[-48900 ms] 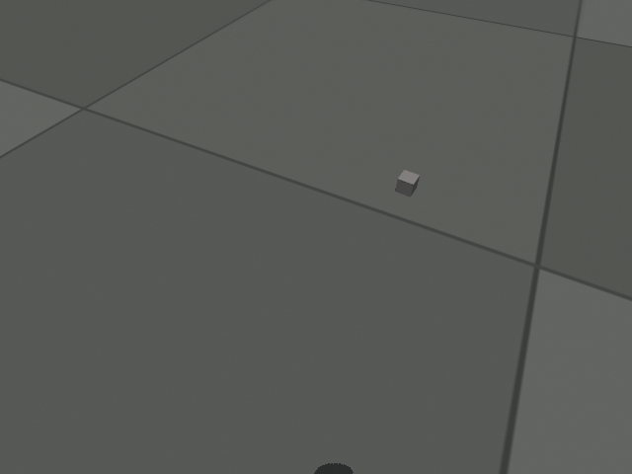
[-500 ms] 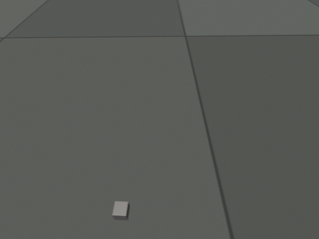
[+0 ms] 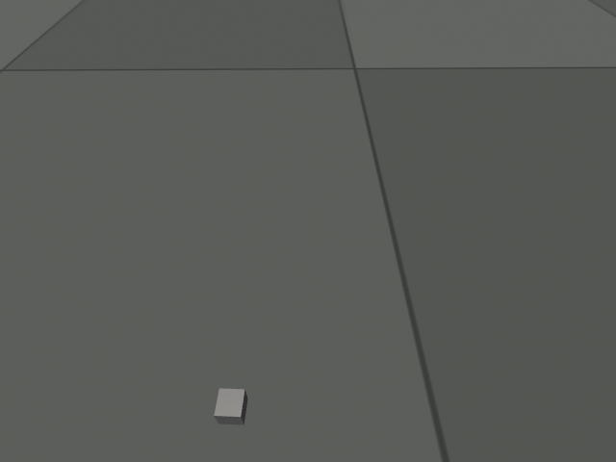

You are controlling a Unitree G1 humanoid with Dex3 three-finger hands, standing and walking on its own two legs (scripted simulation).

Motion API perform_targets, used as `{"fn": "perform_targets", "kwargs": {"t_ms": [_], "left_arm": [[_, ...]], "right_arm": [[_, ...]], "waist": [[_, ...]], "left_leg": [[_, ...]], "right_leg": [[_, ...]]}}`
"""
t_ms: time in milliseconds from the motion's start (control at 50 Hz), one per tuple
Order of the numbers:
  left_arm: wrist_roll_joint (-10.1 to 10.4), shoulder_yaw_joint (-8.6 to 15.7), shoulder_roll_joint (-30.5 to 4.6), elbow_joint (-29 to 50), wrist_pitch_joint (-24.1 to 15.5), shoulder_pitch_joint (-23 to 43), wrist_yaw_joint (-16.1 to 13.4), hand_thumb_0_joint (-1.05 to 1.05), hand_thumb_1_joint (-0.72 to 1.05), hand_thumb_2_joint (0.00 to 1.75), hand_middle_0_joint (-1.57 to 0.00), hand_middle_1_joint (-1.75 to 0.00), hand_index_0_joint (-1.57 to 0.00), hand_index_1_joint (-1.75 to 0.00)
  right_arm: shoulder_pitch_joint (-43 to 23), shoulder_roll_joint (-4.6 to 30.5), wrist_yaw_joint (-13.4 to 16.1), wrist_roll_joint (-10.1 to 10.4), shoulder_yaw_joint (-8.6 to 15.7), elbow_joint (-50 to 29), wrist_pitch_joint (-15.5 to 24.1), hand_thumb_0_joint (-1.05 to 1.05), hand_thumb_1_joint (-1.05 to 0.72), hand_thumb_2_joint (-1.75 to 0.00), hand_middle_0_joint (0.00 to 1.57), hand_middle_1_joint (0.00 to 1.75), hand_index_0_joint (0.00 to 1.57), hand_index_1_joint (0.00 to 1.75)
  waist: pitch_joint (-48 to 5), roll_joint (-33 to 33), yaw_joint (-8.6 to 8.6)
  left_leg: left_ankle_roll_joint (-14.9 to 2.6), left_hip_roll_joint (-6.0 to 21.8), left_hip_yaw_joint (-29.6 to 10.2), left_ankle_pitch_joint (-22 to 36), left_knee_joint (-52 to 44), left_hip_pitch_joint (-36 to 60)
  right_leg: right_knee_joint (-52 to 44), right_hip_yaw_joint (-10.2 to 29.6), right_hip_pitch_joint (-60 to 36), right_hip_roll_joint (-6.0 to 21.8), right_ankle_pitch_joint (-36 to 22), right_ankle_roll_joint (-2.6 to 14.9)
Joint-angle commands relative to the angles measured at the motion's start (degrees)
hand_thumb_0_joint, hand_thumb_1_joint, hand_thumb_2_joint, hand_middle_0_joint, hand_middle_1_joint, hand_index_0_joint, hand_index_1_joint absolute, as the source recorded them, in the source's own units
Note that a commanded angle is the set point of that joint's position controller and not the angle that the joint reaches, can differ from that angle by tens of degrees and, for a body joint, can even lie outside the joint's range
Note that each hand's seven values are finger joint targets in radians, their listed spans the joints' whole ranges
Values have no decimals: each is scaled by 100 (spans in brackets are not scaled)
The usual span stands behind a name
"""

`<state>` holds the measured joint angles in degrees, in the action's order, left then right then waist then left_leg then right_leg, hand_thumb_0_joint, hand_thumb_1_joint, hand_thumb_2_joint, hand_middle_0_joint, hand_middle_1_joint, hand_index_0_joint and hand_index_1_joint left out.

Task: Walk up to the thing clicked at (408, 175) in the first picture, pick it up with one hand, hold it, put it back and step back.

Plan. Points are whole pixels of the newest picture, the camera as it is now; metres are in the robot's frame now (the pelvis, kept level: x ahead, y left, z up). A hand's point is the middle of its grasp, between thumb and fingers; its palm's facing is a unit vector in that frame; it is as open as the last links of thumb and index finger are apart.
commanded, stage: stand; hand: left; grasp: from above
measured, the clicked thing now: (231, 406) +0.44 +0.24 -0.74
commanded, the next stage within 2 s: step back in 0.48 s
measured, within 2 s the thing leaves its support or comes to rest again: neither
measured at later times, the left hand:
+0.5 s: hand out of the picture +0.07 +0.24 -0.16, palm faces +0.00 -0.94 -0.33, open 7.3 cm
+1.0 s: hand out of the picture +0.07 +0.29 -0.18, palm faces -0.05 -0.93 -0.37, open 7.3 cm
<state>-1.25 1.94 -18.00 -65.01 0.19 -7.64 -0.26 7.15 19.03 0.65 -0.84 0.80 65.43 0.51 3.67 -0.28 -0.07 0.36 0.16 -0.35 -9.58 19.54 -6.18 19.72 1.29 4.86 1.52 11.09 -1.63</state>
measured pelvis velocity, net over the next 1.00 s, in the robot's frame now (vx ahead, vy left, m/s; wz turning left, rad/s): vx -0.08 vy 0.03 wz -0.01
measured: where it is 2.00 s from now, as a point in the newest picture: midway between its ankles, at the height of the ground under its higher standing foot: outside the picture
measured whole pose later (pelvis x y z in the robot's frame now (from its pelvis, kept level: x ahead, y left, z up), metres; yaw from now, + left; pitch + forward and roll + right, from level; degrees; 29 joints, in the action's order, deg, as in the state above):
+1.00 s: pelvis -0.08 +0.03 -0.03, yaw +0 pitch -2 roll +0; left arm -1.5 3.4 -23.4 -49.6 3.9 -1.9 -1.5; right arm 9.1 21.0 -0.5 -2.0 3.0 54.6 -1.7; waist 11.2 3.8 -1.3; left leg -2.7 -2.4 0.2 -21.2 37.9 -14.9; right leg 53.4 9.7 27.2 -3.3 29.6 0.5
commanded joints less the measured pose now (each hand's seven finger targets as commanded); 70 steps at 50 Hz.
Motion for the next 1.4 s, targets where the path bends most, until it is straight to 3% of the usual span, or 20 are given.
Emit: {"fn": "perform_targets", "kwargs": {"t_ms": [0,240,440,460,540,640,700,740,820,860,880,900,920,1000,1200,1300,1320,1340,1360,1380], "left_arm": [[38,154,-1133,362,-158,221,-85,0,90,90,-20,-30,-20,-30],[49,133,-1259,378,-165,236,-50,0,90,90,-20,-30,-20,-30],[70,114,-1281,399,-174,240,-47,0,90,90,-20,-30,-20,-30],[178,322,-1750,536,-113,288,-80,0,90,90,-20,-30,-20,-30],[166,327,-1573,867,-50,162,-129,0,90,90,-20,-30,-20,-30],[93,345,-1677,1182,36,170,-111,0,90,90,-20,-30,-20,-30],[4,465,-2098,1431,49,421,-110,0,90,90,-20,-30,-20,-30],[-100,522,-2197,1668,19,677,-138,0,90,90,-20,-30,-20,-30],[-138,469,-1938,1894,71,758,-190,0,90,90,-20,-30,-20,-30],[-8,416,-1845,1989,182,701,-143,0,90,90,-20,-30,-20,-30],[53,361,-1574,2047,236,475,-128,0,90,90,-20,-30,-20,-30],[78,309,-1270,2080,239,285,-156,0,90,90,-20,-30,-20,-30],[8,366,-1482,2083,242,522,-240,0,90,90,-20,-30,-20,-30],[103,396,-1473,1917,239,70,-223,0,90,90,-20,-30,-20,-30],[-6,513,-1405,2204,161,-1,-105,0,90,90,-20,-30,-20,-30],[-81,554,-1346,1889,72,-732,-65,0,90,90,-20,-30,-20,-30],[-143,642,-1645,1941,33,-748,-68,0,90,90,-20,-30,-20,-30],[-52,726,-2123,2040,58,-474,-40,0,90,90,-20,-30,-20,-30],[-122,751,-2271,2266,22,-149,-50,0,90,90,-20,-30,-20,-30],[-54,708,-2023,2366,10,30,-60,0,90,90,-20,-30,-20,-30]], "right_arm": [[-271,1108,34,-5,212,-352,122,0,-90,-90,20,30,20,30],[-234,1205,-4,-3,199,-315,101,0,-90,-90,20,30,20,30],[-257,1183,5,8,172,-328,142,0,-90,-90,20,30,20,30],[-449,1556,-18,65,311,-450,17,0,-90,-90,20,30,20,30],[-245,1540,-45,125,410,-737,-107,0,-90,-90,20,30,20,30],[-350,1511,-54,130,482,-1071,-239,0,-90,-90,20,30,20,30],[-190,1299,-96,90,481,-1212,-322,0,-90,-90,20,30,20,30],[144,1345,-121,69,525,-1267,-385,0,-90,-90,20,30,20,30],[520,1357,-92,83,517,-1295,-252,0,-90,-90,20,30,20,30],[713,1293,-62,-56,536,-1224,-162,0,-90,-90,20,30,20,30],[520,1550,-31,-193,622,-1348,-124,0,-90,-90,20,30,20,30],[360,2055,-22,-283,723,-1463,-92,0,-90,-90,20,30,20,30],[439,2389,-21,-162,785,-1532,-77,0,-90,-90,20,30,20,30],[-194,1695,149,-110,616,-1718,-29,0,-90,-90,20,30,20,30],[428,1718,170,-48,654,-1927,-61,0,-90,-90,20,30,20,30],[-7,1688,100,30,577,-2029,-139,0,-90,-90,20,30,20,30],[63,1507,82,74,515,-2051,-142,0,-90,-90,20,30,20,30],[-226,1319,87,120,498,-2112,-153,0,-90,-90,20,30,20,30],[-179,1397,130,90,545,-2031,-213,0,-90,-90,20,30,20,30],[112,1493,130,92,551,-1925,-248,0,-90,-90,20,30,20,30]], "waist": [[-373,-10,12],[-147,-4,-17],[-393,61,-6],[188,119,-8],[-740,-43,-91],[-791,75,-43],[-593,1190,-24],[-468,1286,-107],[-710,1243,-87],[-702,775,-202],[-593,-45,-65],[-511,-1296,87],[-619,-1127,-281],[-476,-779,155],[-647,-675,-247],[-718,-489,137],[-777,139,99],[-462,1377,195],[-216,1599,240],[-133,1028,88]], "left_leg": [[-185,669,-536,577,-309,112],[-167,640,-592,-184,-474,-156],[-144,681,-531,768,-340,123],[-256,628,-605,1545,210,-278],[-567,763,-573,2055,631,-155],[-645,474,-482,792,1414,-587],[-267,-443,58,-1307,3151,-897],[-285,-361,-510,-2336,4271,-1039],[-219,-105,-244,-1849,2539,-1222],[-165,-167,81,-367,550,-650],[-251,474,-891,721,174,-325],[-574,1530,-2295,2323,130,331],[-1170,2101,-2590,3035,263,-90],[-775,1228,-1197,3116,695,233],[-1333,1534,-1272,2674,934,486],[-829,1257,-966,1000,1329,-784],[-507,893,-779,216,1725,-1496],[-129,-280,-87,-1358,2863,-1811],[-47,-503,-382,-2692,4228,-1726],[-20,-490,-841,-2553,4825,-1728]], "right_leg": [[-372,352,148,525,-525,215],[-484,383,258,523,-32,232],[-342,353,163,543,-652,240],[131,423,697,449,-1561,280],[901,267,458,316,-1662,442],[1079,714,967,566,-1292,840],[144,1805,1449,1657,-1543,1573],[130,1999,1838,2007,-1453,1927],[933,1307,874,1343,-1841,1294],[1644,957,792,928,-1629,949],[2332,715,1372,375,-752,620],[3125,444,2634,-606,1927,392],[3804,940,2529,-814,2688,279],[4732,1135,2841,-720,1583,312],[3037,420,2050,-420,1723,133],[644,145,442,-257,10,402],[490,1094,55,344,-423,620],[66,2362,742,1302,-835,1469],[-169,3064,1400,2054,-1122,2043],[-101,2703,1527,1923,-1232,1941]]}}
